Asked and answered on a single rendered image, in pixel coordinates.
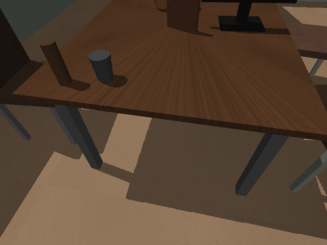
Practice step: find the table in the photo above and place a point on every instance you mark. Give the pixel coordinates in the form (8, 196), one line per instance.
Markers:
(252, 81)

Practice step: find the chair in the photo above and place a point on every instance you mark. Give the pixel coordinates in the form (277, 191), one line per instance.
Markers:
(321, 163)
(311, 41)
(15, 68)

